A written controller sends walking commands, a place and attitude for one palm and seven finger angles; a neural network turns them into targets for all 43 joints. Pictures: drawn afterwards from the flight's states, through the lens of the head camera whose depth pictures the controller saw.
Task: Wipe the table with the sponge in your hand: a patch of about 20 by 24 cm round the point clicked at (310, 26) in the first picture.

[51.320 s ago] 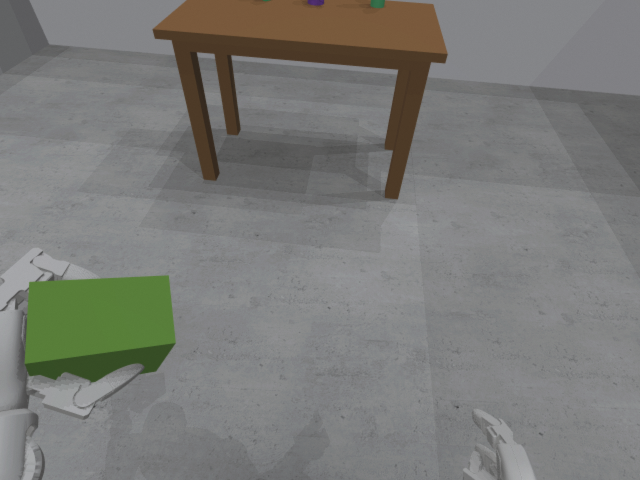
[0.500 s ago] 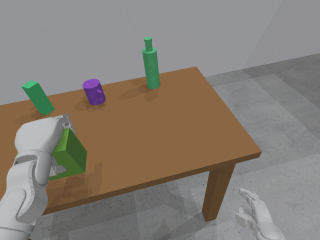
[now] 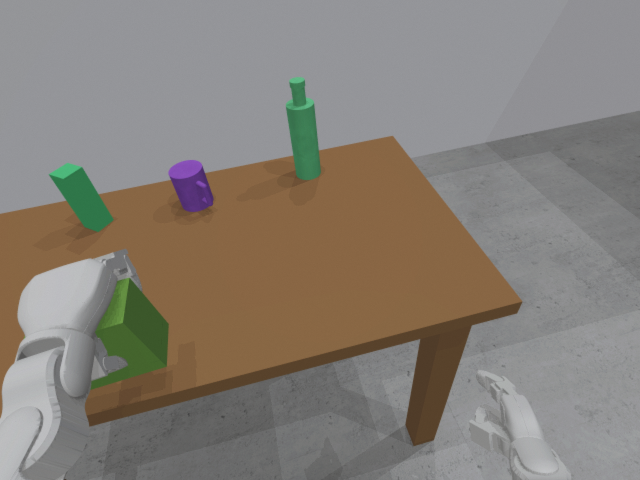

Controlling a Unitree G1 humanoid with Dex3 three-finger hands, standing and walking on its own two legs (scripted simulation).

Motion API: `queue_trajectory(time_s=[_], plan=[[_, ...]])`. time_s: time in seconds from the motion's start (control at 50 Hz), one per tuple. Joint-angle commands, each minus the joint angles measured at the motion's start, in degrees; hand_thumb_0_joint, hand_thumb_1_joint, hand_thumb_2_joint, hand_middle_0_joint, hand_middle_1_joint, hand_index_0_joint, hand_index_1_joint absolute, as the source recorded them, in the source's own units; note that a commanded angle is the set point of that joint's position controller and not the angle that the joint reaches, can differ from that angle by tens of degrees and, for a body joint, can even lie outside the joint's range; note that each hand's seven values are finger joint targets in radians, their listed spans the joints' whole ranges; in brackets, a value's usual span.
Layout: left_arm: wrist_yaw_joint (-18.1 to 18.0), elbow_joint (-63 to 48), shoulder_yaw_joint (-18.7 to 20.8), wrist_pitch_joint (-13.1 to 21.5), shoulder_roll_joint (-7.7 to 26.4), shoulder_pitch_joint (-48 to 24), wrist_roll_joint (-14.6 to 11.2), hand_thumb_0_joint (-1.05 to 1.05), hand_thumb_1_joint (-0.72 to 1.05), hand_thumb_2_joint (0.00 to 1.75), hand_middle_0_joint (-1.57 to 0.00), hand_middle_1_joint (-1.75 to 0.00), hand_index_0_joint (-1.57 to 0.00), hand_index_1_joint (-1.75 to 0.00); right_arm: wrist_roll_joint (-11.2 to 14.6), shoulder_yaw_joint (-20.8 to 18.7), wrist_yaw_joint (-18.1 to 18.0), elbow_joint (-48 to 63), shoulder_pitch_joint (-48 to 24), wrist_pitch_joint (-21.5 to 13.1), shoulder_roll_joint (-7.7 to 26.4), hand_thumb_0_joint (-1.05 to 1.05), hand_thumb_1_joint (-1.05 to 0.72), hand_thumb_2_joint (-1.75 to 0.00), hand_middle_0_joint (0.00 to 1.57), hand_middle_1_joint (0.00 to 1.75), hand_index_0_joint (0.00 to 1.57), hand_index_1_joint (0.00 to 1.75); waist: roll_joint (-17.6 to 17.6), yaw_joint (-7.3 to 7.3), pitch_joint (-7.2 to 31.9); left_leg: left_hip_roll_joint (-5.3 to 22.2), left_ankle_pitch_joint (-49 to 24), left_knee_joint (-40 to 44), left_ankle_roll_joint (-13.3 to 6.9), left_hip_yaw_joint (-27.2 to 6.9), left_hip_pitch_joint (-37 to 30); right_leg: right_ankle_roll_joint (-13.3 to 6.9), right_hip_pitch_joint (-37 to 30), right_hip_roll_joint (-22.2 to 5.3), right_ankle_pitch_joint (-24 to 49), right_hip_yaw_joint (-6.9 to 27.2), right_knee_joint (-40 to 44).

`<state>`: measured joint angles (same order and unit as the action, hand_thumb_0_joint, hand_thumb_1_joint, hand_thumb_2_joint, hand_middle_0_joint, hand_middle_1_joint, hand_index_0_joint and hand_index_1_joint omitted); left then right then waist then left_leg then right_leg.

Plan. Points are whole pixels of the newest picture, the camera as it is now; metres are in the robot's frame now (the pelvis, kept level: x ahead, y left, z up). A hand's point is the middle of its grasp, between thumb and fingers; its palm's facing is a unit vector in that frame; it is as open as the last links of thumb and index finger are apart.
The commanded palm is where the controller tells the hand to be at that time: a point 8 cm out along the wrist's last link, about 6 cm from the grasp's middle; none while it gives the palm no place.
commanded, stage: bring the sponge back beside the body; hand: left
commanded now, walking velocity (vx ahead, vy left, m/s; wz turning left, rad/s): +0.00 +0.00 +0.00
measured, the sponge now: (111, 343) +0.22 +0.31 +0.08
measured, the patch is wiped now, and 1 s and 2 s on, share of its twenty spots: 1.00 1.00 1.00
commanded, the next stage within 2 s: step back with the hand held close in 0.82 s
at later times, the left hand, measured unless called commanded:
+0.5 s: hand (99, 367) +0.18 +0.29 +0.10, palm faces +0.04 -0.15 -0.99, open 10.5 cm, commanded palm +0.15 +0.28 +0.18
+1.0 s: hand (122, 362) +0.19 +0.26 +0.10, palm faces +0.13 -0.49 -0.86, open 10.5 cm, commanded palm +0.15 +0.28 +0.17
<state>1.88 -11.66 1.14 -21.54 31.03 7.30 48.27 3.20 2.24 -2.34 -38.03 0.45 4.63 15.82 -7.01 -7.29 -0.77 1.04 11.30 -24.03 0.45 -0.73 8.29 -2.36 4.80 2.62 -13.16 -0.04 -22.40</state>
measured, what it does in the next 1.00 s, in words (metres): stands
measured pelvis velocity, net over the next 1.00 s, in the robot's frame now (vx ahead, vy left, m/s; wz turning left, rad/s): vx -0.01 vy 0.00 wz -0.01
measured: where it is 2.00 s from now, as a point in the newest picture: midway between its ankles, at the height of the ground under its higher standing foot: outside the picture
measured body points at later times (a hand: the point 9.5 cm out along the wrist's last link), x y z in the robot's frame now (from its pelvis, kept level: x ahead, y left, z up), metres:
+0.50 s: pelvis -0.01 +0.00 +0.00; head -0.03 -0.04 +0.45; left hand +0.17 +0.29 +0.15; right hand +0.25 -0.19 -0.07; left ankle +0.02 +0.13 -0.74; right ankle -0.01 -0.10 -0.74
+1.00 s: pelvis -0.01 +0.00 +0.00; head -0.03 -0.04 +0.45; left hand +0.18 +0.28 +0.15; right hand +0.24 -0.20 -0.07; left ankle +0.02 +0.13 -0.74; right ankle -0.01 -0.10 -0.74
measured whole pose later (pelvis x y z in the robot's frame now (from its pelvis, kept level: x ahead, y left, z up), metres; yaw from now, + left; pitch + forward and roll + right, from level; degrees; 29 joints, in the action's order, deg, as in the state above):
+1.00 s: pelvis -0.01 +0.00 +0.00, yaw +0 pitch -5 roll -1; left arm 0.8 -20.5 4.7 -15.4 27.3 19.0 26.7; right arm 2.1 2.4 -2.7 -33.6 2.0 3.6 15.3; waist -6.9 -7.0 -0.9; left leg 1.2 12.5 -27.0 -0.6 -0.8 10.1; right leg -2.0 5.9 3.1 -12.8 0.3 -23.5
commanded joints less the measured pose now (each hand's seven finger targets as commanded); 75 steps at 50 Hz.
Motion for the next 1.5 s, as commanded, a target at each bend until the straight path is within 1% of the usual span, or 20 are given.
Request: queue_trajectory(time_s=[0.0, 0.16, 0.26, 0.38, 0.5, 0.56, 0.72, 0.88, 0.92, 0.94, 0.96, 0.98, 1.0, 1.04, 1.08, 1.14, 1.24, 1.36, 1.42, 1.48], plan=[[-0.19, -13.42, 5.72, -0.57, 11.99, -8.73, 1.04, 0.0, 0.1, 1.3, -1.2, -1.6, -1.2, -1.6, -0.26, -2.08, -0.18, 11.42, -14.27, -3.38, 5.86, 0.0, -0.9, -0.9, 0.2, 0.3, 0.2, 0.3, 3.8, -0.29, 10.67, -2.8, -9.54, 1.09, -3.45, -2.28, -3.83, -1.56, 0.62, -0.64, 9.51, 4.5, 3.1], [-2.8, -21.01, 11.35, 4.12, 16.65, -6.13, 2.88, 0.0, 0.1, 1.3, -1.2, -1.6, -1.2, -1.6, -1.04, -2.15, -0.84, 11.74, -13.21, -4.22, 5.19, 0.0, -0.9, -0.9, 0.2, 0.3, 0.2, 0.3, 1.11, -1.31, 9.36, -2.54, -8.78, 1.2, -3.48, -3.14, -5.2, -2.35, 1.2, 0.62, 7.09, 6.04, 3.78], [-4.72, -18.05, 10.47, 2.25, 13.86, -3.77, 2.27, 0.0, 0.1, 1.3, -1.2, -1.6, -1.2, -1.6, -0.82, -2.38, -0.39, 10.98, -14.03, -3.95, 5.15, 0.0, -0.9, -0.9, 0.2, 0.3, 0.2, 0.3, -0.61, -1.44, 7.0, -2.37, -7.79, 1.83, -2.98, -2.98, -4.47, -2.63, 2.03, 0.64, 5.38, 6.82, 4.51], [-2.69, -19.01, 4.65, -0.53, 8.49, 0.61, 0.75, 0.0, 0.1, 1.3, -1.2, -1.6, -1.2, -1.6, -0.56, -2.17, -0.12, 11.68, -14.79, -4.11, 5.01, 0.0, -0.9, -0.9, 0.2, 0.3, 0.2, 0.3, 3.48, -0.65, 7.42, -2.27, -6.99, 1.46, -3.24, -2.42, -3.63, -1.66, 2.09, -0.08, 4.48, 5.08, 3.85], [-2.52, -20.82, 7.17, 1.29, 12.31, 0.71, 3.29, 0.0, 0.1, 1.3, -1.2, -1.6, -1.2, -1.6, -1.42, -1.92, -0.78, 11.33, -13.38, -4.64, 4.85, 0.0, -0.9, -0.9, 0.2, 0.3, 0.2, 0.3, 4.12, -0.81, 6.93, -2.15, -6.4, 1.24, -3.56, -2.55, -3.92, -1.63, 2.64, 0.15, 3.15, 4.97, 4.2], [-3.78, -23.09, 10.11, 2.42, 15.22, -2.25, 4.12, 0.0, 0.1, 1.3, -1.2, -1.6, -1.2, -1.6, -1.39, -1.89, -0.99, 11.36, -14.33, -4.45, 4.93, 0.0, -0.9, -0.9, 0.2, 0.3, 0.2, 0.3, 0.48, -1.27, 6.94, -2.06, -4.92, 2.19, -3.43, -3.2, -4.23, -2.34, 1.81, 1.04, 2.0, 6.8, 4.55], [-3.93, -18.34, 5.4, 0.5, 9.03, -0.1, 1.74, 0.0, 0.1, 1.3, -1.2, -1.6, -1.2, -1.6, -0.99, -2.33, -0.44, 10.32, -14.0, -4.14, 5.03, 0.0, -0.9, -0.9, 0.2, 0.3, 0.2, 0.3, 2.0, -0.5, 5.76, -2.07, -6.91, 2.29, -2.97, -2.33, -4.51, -1.85, 2.53, 0.24, 3.98, 5.1, 5.08], [-2.28, -21.69, 6.05, 0.27, 11.05, 0.37, 2.99, 0.0, 0.1, 1.3, -1.2, -1.6, -1.2, -1.6, -1.12, -1.86, -0.42, 11.6, -14.22, -4.44, 4.76, 0.0, -0.9, -0.9, 0.2, 0.3, 0.2, 0.3, 3.09, -1.08, 8.14, -2.27, -6.69, 1.96, -3.42, -2.41, -3.56, -1.71, 1.04, 0.2, 3.58, 4.81, 3.62], [-2.71, -14.18, 5.74, 0.49, 9.81, 2.17, 3.84, 0.0, 0.1, 1.3, -1.2, -1.6, -1.2, -1.6, -1.31, -2.01, -0.59, 10.13, -12.76, -3.98, 5.2, 0.0, -0.9, -0.9, 0.2, 0.3, 0.2, 0.3, 4.84, -0.33, 3.86, -2.05, -6.04, 2.11, -3.1, -2.21, -2.76, -1.74, 3.44, 0.55, 2.8, 4.42, 4.68], [-4.34, -27.42, 18.78, 13.27, 1.33, -7.07, -47.64, 0.0, 0.1, 1.3, -1.2, -1.6, -1.2, -1.6, -0.7, -2.17, -0.62, 22.13, -4.21, -4.16, 3.1, 0.0, -0.9, -0.9, 0.2, 0.3, 0.2, 0.3, 10.9, 5.86, -5.08, -0.5, 6.11, -3.62, -3.96, -1.13, -0.38, -1.14, 16.98, -1.77, 6.42, 10.27, 8.73], [-5.56, -20.2, 23.26, 18.41, 9.8, -2.69, -48.1, 0.0, 0.1, 1.3, -1.2, -1.6, -1.2, -1.6, -2.47, -0.28, -0.84, 17.6, -0.66, -4.88, 3.17, 0.0, -0.9, -0.9, 0.2, 0.3, 0.2, 0.3, 17.46, 4.92, -2.85, -1.58, 9.57, -5.66, -3.87, -2.2, -0.55, -1.49, 18.12, -3.42, 1.47, 10.98, 9.1], [-5.45, -15.45, 18.66, 20.18, 3.91, 3.83, -47.8, 0.0, 0.1, 1.3, -1.2, -1.6, -1.2, -1.6, -2.52, -0.59, -0.62, 16.18, -1.77, -5.13, 2.13, 0.0, -0.9, -0.9, 0.2, 0.3, 0.2, 0.3, 16.51, 5.15, -1.89, -1.82, 8.99, -7.05, -3.72, -1.44, -1.3, -2.34, 19.73, -5.16, 2.06, 10.7, 8.42], [-6.25, -21.34, 23.07, 22.78, 6.26, 3.52, -50.35, 0.0, 0.1, 1.3, -1.2, -1.6, -1.2, -1.6, -1.98, -1.7, -0.85, 15.94, 2.8, -4.77, 3.01, 0.0, -0.9, -0.9, 0.2, 0.3, 0.2, 0.3, 18.12, 5.31, 2.3, -0.55, 8.43, -8.93, -3.24, -1.86, -1.77, -1.87, 18.07, -8.39, 3.66, 10.76, 8.02], [-7.19, -29.61, 23.58, 26.36, 5.72, 4.32, -52.03, 0.0, 0.1, 1.3, -1.2, -1.6, -1.2, -1.6, -2.05, -2.2, -1.58, 16.01, 3.64, -5.55, 3.77, 0.0, -0.9, -0.9, 0.2, 0.3, 0.2, 0.3, 8.82, 5.86, 10.59, 1.11, 1.09, -8.51, -3.31, -2.6, -2.95, -2.03, 12.34, -11.18, 15.0, 10.18, 1.91], [-8.27, -34.65, 24.0, 28.46, 3.93, 9.0, -52.81, 0.0, 0.1, 1.3, -1.2, -1.6, -1.2, -1.6, -2.4, -2.52, -1.9, 16.5, 3.23, -6.43, 4.79, 0.0, -0.9, -0.9, 0.2, 0.3, 0.2, 0.3, -4.51, 5.16, 14.15, 3.94, -6.84, -5.39, -4.27, -5.99, -2.96, -0.71, 10.04, -8.69, 17.08, 7.19, -4.73], [-8.88, -35.43, 25.29, 29.48, 2.57, 17.71, -52.94, 0.0, 0.1, 1.3, -1.2, -1.6, -1.2, -1.6, -2.31, -3.04, -1.48, 16.82, 3.77, -7.33, 4.55, 0.0, -0.9, -0.9, 0.2, 0.3, 0.2, 0.3, -5.91, 5.09, 11.11, 5.25, -7.04, -4.59, -4.43, -7.62, 5.34, 0.82, 10.05, -5.96, 10.7, 4.33, -6.01], [-9.11, -29.8, 27.16, 30.63, 1.78, 24.42, -53.3, 0.0, 0.1, 1.3, -1.2, -1.6, -1.2, -1.6, -1.59, -4.43, -1.52, 15.21, 6.03, -6.36, 3.85, 0.0, -0.9, -0.9, 0.2, 0.3, 0.2, 0.3, 8.44, 7.09, 13.25, 5.38, -12.75, -10.01, -2.96, -6.98, 7.03, 0.35, 10.77, -9.04, 20.73, 6.27, -6.2], [-9.82, -32.56, 27.43, 31.97, 3.11, 23.52, -52.92, 0.0, 0.1, 1.3, -1.2, -1.6, -1.2, -1.6, -1.77, -4.9, -2.13, 15.81, 4.97, -8.01, 5.16, 0.0, -0.9, -0.9, 0.2, 0.3, 0.2, 0.3, 0.17, 6.43, 12.16, 6.94, -8.47, -2.63, -4.14, -10.76, 9.34, 1.71, 12.72, -5.25, 6.79, 2.94, -10.61], [-10.04, -34.7, 26.1, 32.52, 1.64, 21.93, -52.25, 0.0, 0.1, 1.3, -1.2, -1.6, -1.2, -1.6, -2.54, -4.52, -1.92, 15.08, 5.6, -9.83, 5.46, 0.0, -0.9, -0.9, 0.2, 0.3, 0.2, 0.3, -3.5, 6.24, 10.21, 9.05, -0.39, 2.59, -5.79, -13.61, 14.01, 2.82, 11.32, -1.97, -3.89, 1.62, -13.32], [-10.14, -34.76, 25.81, 32.97, 0.86, 19.12, -51.23, 0.0, 0.1, 1.3, -1.2, -1.6, -1.2, -1.6, -2.83, -4.29, -1.95, 14.22, 6.2, -10.95, 5.47, 0.0, -0.9, -0.9, 0.2, 0.3, 0.2, 0.3, -3.58, 6.48, 8.03, 9.49, 12.6, 4.32, -6.76, -13.83, 22.06, 2.88, 6.28, -1.62, -2.26, 1.98, -14.18]])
